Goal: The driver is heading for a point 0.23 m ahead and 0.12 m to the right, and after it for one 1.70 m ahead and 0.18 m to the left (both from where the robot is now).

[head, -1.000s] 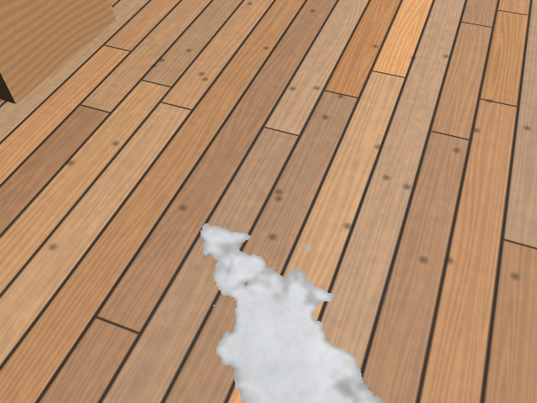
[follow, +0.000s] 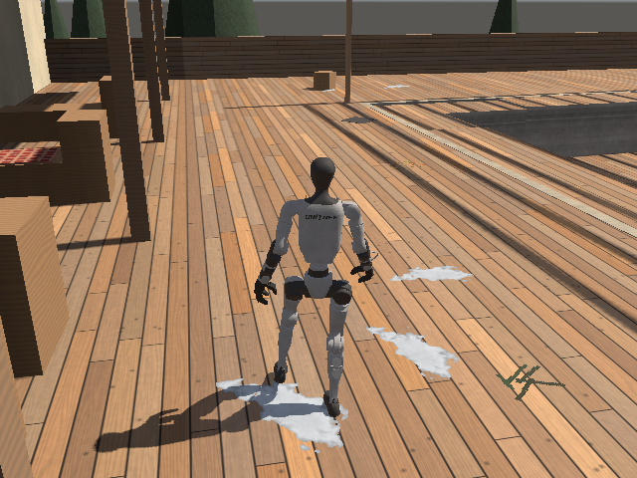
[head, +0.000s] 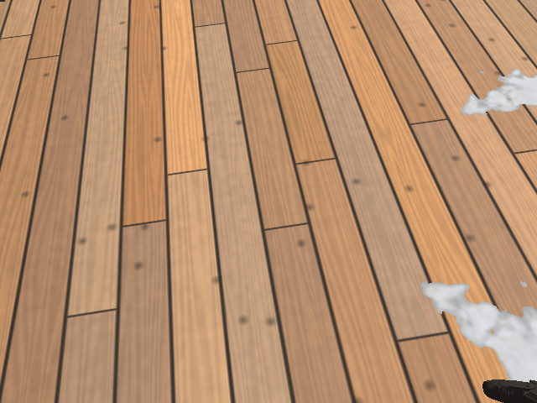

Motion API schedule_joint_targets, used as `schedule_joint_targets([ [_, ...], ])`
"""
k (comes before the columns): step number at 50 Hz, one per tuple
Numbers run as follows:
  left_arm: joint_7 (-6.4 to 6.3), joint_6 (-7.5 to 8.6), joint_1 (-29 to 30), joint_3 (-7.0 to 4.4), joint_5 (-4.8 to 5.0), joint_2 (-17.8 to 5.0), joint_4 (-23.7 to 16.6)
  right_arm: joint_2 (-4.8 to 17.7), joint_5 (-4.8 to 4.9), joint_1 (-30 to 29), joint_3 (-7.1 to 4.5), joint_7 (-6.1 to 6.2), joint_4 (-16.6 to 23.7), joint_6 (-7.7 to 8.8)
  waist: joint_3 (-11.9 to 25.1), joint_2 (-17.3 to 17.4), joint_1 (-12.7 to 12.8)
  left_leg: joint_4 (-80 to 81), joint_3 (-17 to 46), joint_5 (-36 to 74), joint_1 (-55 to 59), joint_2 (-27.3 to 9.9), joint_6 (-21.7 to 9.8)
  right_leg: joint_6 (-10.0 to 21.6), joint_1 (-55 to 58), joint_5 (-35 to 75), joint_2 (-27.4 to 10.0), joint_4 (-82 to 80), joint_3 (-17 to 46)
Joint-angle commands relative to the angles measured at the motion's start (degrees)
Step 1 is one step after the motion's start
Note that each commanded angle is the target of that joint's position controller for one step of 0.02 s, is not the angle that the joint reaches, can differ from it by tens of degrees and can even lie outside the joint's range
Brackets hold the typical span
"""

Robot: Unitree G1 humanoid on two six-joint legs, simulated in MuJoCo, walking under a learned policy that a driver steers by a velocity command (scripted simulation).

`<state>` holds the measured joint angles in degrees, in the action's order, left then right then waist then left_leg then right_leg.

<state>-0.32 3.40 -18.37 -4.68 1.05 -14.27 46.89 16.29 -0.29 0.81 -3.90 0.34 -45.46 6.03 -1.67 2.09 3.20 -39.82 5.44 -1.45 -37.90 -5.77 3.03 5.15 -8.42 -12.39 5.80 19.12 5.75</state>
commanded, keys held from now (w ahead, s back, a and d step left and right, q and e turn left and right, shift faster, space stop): w+e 0.52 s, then w+q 0.48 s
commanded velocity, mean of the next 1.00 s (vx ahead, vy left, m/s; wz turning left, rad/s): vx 0.50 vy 0.00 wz -0.27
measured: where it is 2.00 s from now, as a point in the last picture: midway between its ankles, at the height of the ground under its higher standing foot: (335, 204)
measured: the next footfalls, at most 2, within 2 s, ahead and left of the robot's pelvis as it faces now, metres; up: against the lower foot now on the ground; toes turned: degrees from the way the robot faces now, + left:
left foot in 0.16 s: +0.29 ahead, +0.15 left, +0.00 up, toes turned -9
right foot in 0.68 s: +0.49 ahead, -0.19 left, +0.00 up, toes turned -24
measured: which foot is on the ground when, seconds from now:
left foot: up 0.00-0.14, down 0.16-0.70, up 0.72-1.00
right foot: down 0.00-0.18, up 0.20-0.66, down 0.68-1.00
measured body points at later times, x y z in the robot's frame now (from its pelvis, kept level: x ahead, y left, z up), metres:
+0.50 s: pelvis +0.28 +0.04 +0.00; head +0.31 +0.03 +0.45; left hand +0.53 +0.24 -0.09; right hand +0.22 -0.24 -0.13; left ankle +0.25 +0.15 -0.75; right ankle +0.37 -0.17 -0.68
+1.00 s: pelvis +0.53 -0.10 +0.00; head +0.54 -0.10 +0.45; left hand +0.65 +0.16 -0.12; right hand +0.60 -0.39 -0.12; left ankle +0.70 +0.04 -0.67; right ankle +0.45 -0.18 -0.75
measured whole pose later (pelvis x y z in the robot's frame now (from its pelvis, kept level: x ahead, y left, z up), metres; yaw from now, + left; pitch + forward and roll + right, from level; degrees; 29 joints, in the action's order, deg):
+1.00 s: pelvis +0.53 -0.10 +0.00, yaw -13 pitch +1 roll -2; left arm -0.2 5.4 -18.6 -4.7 -1.1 -14.4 46.3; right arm 17.0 1.5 9.4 -4.0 -0.9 -48.2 2.0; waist -1.0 2.8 2.1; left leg -53.3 3.4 -3.3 -40.4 -7.1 0.9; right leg 1.8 -2.4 -12.8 1.1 14.4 -11.2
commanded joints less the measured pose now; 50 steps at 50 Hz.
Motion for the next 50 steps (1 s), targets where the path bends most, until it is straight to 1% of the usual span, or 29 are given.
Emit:
schedule_joint_targets([
  [1,-0.51,0.49,-0.95,-2.48,0.26,-10.05,-3.14,2.86,0.71,-5.8,-0.17,-0.58,4.81,0.85,1.16,-7.56,0.82,8.22,-3.46,7.75,8.62,4.63,0.06,7.21,-5.85,9.17,-11.31,-5.0,8.77],
  [4,-0.88,0.04,-1.94,-2.38,0.52,-9.38,-2.9,5.43,0.98,-5.81,-0.84,-1.31,5.63,1.63,1.61,-8.43,0.19,12.08,-1.27,4.27,9.61,4.77,-1.37,6.27,-0.39,6.67,-13.76,-0.11,13.84],
  [6,-1.22,-0.4,-0.99,-2.47,0.17,-9.54,-3.52,6.82,1.04,-2.32,-1.41,-1.57,5.04,2.33,2.28,-10.04,-2.06,13.1,-1.64,-0.77,13.55,5.02,-2.99,5.35,1.41,8.91,-14.55,3.85,16.42],
  [7,-1.21,-0.52,-0.22,-2.08,0.01,-8.53,-4.14,7.87,0.7,2.79,-2.09,-1.4,3.67,2.64,4.48,-10.0,-4.76,14.91,-2.68,-1.23,20.51,5.45,-4.38,4.07,0.73,12.31,-12.38,8.42,15.9],
  [8,-0.91,-0.39,0.48,-0.99,-0.44,-5.8,-5.24,10.16,-0.35,10.52,-2.91,-1.12,2.54,2.95,11.07,-7.4,-8.42,13.28,1.72,-2.34,33.58,-0.03,-7.29,2.12,-3.86,11.04,-9.0,20.4,12.83],
  [9,-0.92,0.01,-5.61,0.06,-0.2,-2.08,-6.61,14.97,-1.36,18.64,-4.08,-0.71,1.66,2.62,20.42,5.54,-7.77,14.74,21.54,-9.19,54.59,-13.22,-14.27,-1.97,-20.19,-5.13,-1.57,40.27,5.6],
  [10,-0.83,0.43,-9.22,0.36,1.32,-3.85,-7.32,14.05,-0.26,20.41,-3.97,-1.26,0.21,1.92,22.93,18.85,-6.29,21.79,42.36,-24.11,60.26,-19.87,-19.1,-3.12,-33.91,-22.49,-1.71,52.55,4.09],
  [11,-0.86,0.24,-5.84,-0.9,1.72,-9.56,-6.49,8.36,0.5,16.81,-2.51,-1.22,1.84,1.58,14.6,10.03,-7.43,23.51,36.47,-31.58,53.76,-17.79,-16.68,-3.42,-38.21,-18.19,-5.35,57.68,5.37],
  [12,-0.86,-0.15,-0.64,-1.25,1.05,-10.8,-7.41,6.05,0.42,13.81,-1.78,-0.96,2.46,0.94,8.7,4.77,-7.68,23.74,26.57,-27.57,45.82,-15.37,-14.11,-3.48,-37.99,-13.33,-7.61,57.75,2.91],
  [13,-0.8,-0.36,1.87,-1.31,0.37,-10.02,-8.14,5.02,-0.06,11.07,-1.31,-0.94,2.38,0.55,4.46,2.31,-6.4,25.15,19.52,-20.26,37.97,-12.71,-13.23,-3.52,-35.79,-9.79,-9.48,55.03,2.08],
  [14,-0.61,-0.65,2.51,-1.54,0.1,-9.18,-8.51,3.85,-0.44,9.63,-0.89,-0.85,2.11,0.5,2.48,3.07,-5.03,26.48,14.41,-15.16,33.38,-10.64,-12.58,-3.34,-33.66,-7.51,-11.25,52.09,2.24],
  [17,-0.13,-1.66,2.01,-1.01,0.67,-5.85,-9.49,4.63,-0.17,9.87,-1.26,-0.83,0.88,1.17,1.52,4.06,-3.86,30.16,5.31,-6.83,29.44,-9.11,-13.3,-3.7,-31.34,-4.32,-13.1,48.17,0.59],
  [20,-0.04,-1.88,4.65,-0.74,0.34,-5.2,-11.27,6.73,-0.13,10.91,-1.99,-0.59,-0.08,1.38,1.32,1.92,-3.99,31.33,-0.41,0.95,31.53,-9.81,-14.29,-4.7,-34.57,1.79,-13.58,42.17,0.65],
  [24,1.36,-1.22,10.31,-0.1,0.37,-4.14,-12.82,8.08,0.09,11.79,-2.19,-0.2,-0.56,0.5,0.03,1.38,-5.98,31.3,-9.15,5.52,33.45,-7.76,-12.32,-4.56,-32.45,13.0,-12.66,28.9,-2.84],
  [27,2.42,-0.92,16.39,0.73,0.21,-2.63,-14.95,9.18,0.71,15.84,-2.31,-0.12,-1.9,-0.35,-1.89,0.38,-8.62,30.94,-11.37,5.86,35.87,-8.68,-12.05,-3.74,-30.71,13.78,-11.36,21.47,-5.68],
  [30,2.97,-0.53,19.31,0.86,0.24,-2.97,-16.86,10.49,2.05,18.94,-2.35,-0.71,-4.05,-1.56,-3.85,0.92,-7.9,28.99,-9.87,11.58,40.49,-11.08,-12.79,-1.76,-29.59,6.14,-9.2,16.17,-7.21],
  [32,2.99,-0.19,16.06,-0.22,-0.34,-5.62,-16.47,12.3,2.78,18.14,-2.51,-0.65,-4.74,-2.24,-1.04,3.35,-4.11,22.22,-9.62,28.82,42.68,-11.33,-12.09,0.21,-22.01,1.4,-6.57,12.81,-9.36],
  [33,2.79,-0.04,8.64,-1.45,-0.54,-7.81,-14.3,12.42,3.03,17.23,-2.24,-0.55,-5.18,-2.53,3.4,3.52,0.72,13.76,-11.13,35.8,41.14,-9.66,-10.81,1.72,-10.96,4.75,-4.82,9.16,-10.6],
  [34,2.08,-0.12,-0.65,-3.04,-0.8,-11.13,-11.35,10.77,2.73,17.33,-1.44,-0.41,-5.26,-2.34,9.44,3.02,5.13,2.41,-12.26,31.69,32.81,-7.06,-8.78,3.29,5.66,9.63,-5.99,9.69,-8.85],
  [35,0.79,-0.47,-9.79,-4.39,-1.92,-16.97,-9.77,5.32,0.81,18.32,0.42,-0.76,-3.07,-1.6,19.04,-6.71,6.81,-18.96,-13.11,5.11,13.93,-1.42,-5.52,8.58,27.18,11.68,-21.23,11.71,9.75],
  [36,0.73,-0.29,-8.36,-3.7,-1.98,-17.39,-10.46,2.76,1.52,22.03,1.44,-1.22,-3.11,-0.29,27.86,-15.99,3.27,-34.42,-3.99,-32.48,1.76,6.55,-3.78,15.65,33.73,9.01,-32.27,3.22,33.51],
  [37,1.06,-0.04,-5.96,-2.4,-1.82,-12.43,-10.64,9.23,3.43,17.47,-0.56,-1.43,-2.81,0.19,22.01,-9.36,5.1,-37.76,1.43,-30.78,-3.17,3.5,-4.07,12.88,28.16,7.65,-30.0,1.5,27.13],
  [38,1.08,0.25,-3.2,-1.63,-1.46,-10.23,-9.98,8.84,3.93,13.88,-0.6,-1.54,-1.35,0.19,13.25,-9.19,3.49,-36.02,-0.38,-26.73,-5.43,0.94,-4.34,10.37,20.38,9.03,-27.28,0.65,16.98],
  [39,1.34,0.64,0.27,-1.1,-1.21,-8.37,-9.34,7.46,3.03,12.84,-0.51,-1.23,-1.53,-0.19,8.7,-6.32,1.04,-32.17,-1.0,-22.45,-3.86,-1.24,-4.07,8.51,12.71,9.7,-24.36,-1.56,11.18],
  [40,1.47,1.21,3.09,-0.65,-1.17,-6.38,-9.26,7.35,2.22,13.46,-0.95,-0.96,-2.01,-1.02,6.11,-7.78,-0.94,-29.63,-0.82,-19.06,-1.22,-2.71,-3.73,7.47,7.15,10.18,-22.51,-3.99,6.83],
  [41,1.49,1.76,5.03,-0.56,-1.42,-5.61,-9.09,6.31,2.27,15.79,-0.93,-0.92,-2.88,-2.07,4.93,-8.45,-2.74,-28.96,-0.49,-16.28,2.31,-3.41,-3.36,6.96,2.89,9.29,-21.52,-6.66,3.85],
  [43,1.28,2.93,6.43,-0.87,-1.73,-5.7,-8.01,3.83,2.35,16.82,-0.63,-0.73,-3.1,-3.52,3.11,-7.1,-4.42,-27.75,-0.47,-13.3,3.23,-3.42,-2.57,7.27,-0.88,11.27,-21.6,-10.3,-0.19],
  [45,0.71,3.4,6.33,-1.21,-2.2,-6.31,-6.8,3.35,2.14,14.62,-0.69,-0.49,-2.1,-4.11,0.96,-6.07,-4.61,-24.5,0.46,-9.16,0.19,-3.38,-1.92,6.84,-1.25,13.11,-21.32,-11.86,-4.49],
  [50,-0.48,3.08,4.4,-1.85,-1.95,-8.26,-4.67,1.65,1.44,6.82,0.09,-1.95,0.58,-3.55,-1.89,-4.92,-2.31,-7.55,-2.46,4.36,-0.72,-2.0,-2.39,4.69,1.53,14.48,-19.83,-12.68,-13.53],
])
Keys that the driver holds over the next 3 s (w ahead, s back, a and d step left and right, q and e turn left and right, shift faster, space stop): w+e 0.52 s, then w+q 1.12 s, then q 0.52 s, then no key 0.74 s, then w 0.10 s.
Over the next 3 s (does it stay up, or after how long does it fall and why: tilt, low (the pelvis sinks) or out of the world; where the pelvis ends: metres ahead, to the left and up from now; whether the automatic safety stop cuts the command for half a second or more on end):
stays up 1.12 -0.06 -0.01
